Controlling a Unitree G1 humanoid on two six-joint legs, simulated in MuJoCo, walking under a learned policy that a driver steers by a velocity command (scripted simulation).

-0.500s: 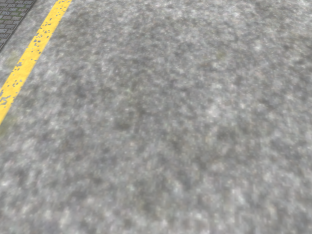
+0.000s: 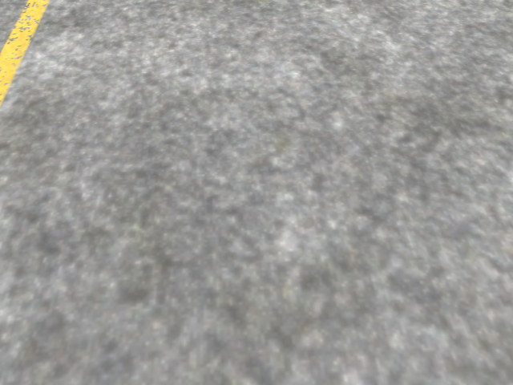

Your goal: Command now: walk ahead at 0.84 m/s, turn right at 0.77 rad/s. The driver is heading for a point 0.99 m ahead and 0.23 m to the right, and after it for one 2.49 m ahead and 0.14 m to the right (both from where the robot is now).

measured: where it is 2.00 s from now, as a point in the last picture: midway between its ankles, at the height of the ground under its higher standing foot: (411, 200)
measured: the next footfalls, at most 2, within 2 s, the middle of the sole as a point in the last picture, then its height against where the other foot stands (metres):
right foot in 0.16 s outside the picture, level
left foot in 0.62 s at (327, 296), level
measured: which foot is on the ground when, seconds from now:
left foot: down 0.00-0.18, up 0.20-0.60, down 0.62-1.00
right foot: up 0.00-0.14, down 0.16-0.60, up 0.62-1.00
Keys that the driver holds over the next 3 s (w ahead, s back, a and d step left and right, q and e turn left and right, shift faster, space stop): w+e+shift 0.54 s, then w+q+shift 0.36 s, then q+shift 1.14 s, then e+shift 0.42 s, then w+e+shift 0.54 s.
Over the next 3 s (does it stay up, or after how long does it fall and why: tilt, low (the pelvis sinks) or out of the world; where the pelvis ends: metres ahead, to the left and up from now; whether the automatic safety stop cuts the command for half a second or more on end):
stays up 1.32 -0.51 0.00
